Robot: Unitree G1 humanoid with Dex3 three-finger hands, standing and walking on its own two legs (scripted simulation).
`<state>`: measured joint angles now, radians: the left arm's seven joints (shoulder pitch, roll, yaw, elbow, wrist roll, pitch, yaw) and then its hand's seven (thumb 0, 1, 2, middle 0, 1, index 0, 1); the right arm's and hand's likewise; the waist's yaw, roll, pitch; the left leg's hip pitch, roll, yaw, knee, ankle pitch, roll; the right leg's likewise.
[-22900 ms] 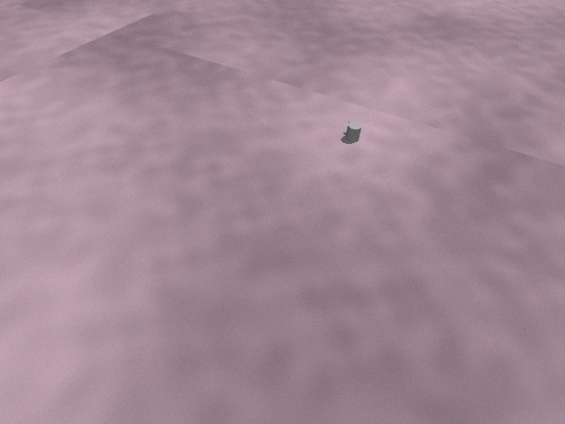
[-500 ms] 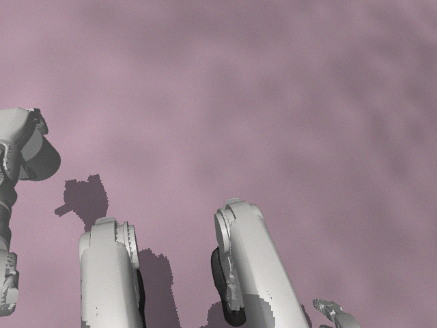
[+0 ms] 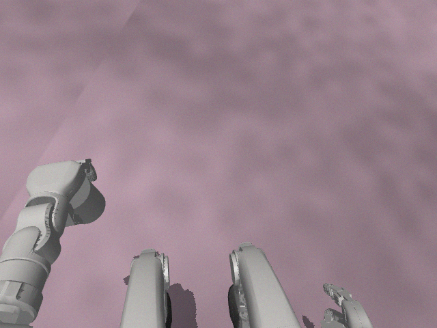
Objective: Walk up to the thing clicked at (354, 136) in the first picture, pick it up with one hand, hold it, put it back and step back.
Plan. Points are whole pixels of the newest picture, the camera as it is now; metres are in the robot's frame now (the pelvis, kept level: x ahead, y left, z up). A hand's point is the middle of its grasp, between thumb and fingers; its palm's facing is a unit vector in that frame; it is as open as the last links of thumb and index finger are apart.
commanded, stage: lift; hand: left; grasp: from above
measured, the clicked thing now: (70, 203) +0.39 +0.27 -0.13
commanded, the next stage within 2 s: hold in 0.78 s
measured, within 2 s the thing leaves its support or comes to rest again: neither
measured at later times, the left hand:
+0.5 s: hand (44, 197) +0.34 +0.23 +0.04, palm faces -0.46 -0.09 -0.88, open 10.3 cm
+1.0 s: hand (18, 176) +0.35 +0.24 +0.11, palm faces -0.47 -0.10 -0.88, open 10.3 cm
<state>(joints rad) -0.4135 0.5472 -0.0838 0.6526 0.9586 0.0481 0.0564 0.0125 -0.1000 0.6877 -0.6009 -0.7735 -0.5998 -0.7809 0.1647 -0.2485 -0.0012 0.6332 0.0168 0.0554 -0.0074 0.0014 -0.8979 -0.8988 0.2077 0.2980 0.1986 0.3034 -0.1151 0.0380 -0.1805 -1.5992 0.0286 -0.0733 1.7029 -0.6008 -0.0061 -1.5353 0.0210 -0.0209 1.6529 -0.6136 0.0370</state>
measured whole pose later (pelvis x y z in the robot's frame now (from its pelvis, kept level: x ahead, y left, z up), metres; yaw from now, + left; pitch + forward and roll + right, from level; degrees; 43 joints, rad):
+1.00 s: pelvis +0.06 +0.01 +0.19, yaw +1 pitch +8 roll -1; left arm -0.24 0.37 -0.19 0.77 1.01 0.04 0.13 0.01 -0.10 0.68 -0.61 -0.76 -0.61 -0.76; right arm 0.25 -0.24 -0.04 0.72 0.03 0.02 -0.04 0.00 -0.90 -0.90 0.21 0.30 0.20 0.30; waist -0.05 0.02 -0.06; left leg -0.57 0.02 0.00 0.78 -0.36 0.00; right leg -0.53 -0.01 0.03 0.74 -0.36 0.04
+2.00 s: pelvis +0.06 +0.00 +0.22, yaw +1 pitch +2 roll +0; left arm -0.21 0.38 -0.21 0.66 1.00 0.04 0.01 0.01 -0.10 0.68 -0.61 -0.76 -0.62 -0.76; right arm 0.20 -0.26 -0.03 0.69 0.05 0.04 -0.04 0.01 -0.91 -0.90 0.21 0.30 0.20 0.30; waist -0.02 0.04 -0.01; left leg -0.34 0.02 0.01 0.57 -0.26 -0.01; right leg -0.32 -0.01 0.04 0.56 -0.27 0.02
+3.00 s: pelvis +0.07 +0.00 +0.22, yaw +1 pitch +1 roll +0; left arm -0.22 0.39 -0.20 0.64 1.00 0.02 -0.01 0.02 -0.09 0.68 -0.60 -0.76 -0.61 -0.76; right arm 0.19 -0.25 -0.04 0.69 0.05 0.06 -0.04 0.01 -0.91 -0.90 0.21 0.30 0.20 0.30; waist -0.01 0.04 0.00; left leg -0.29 0.02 0.01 0.52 -0.25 0.00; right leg -0.27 -0.01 0.03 0.50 -0.26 0.03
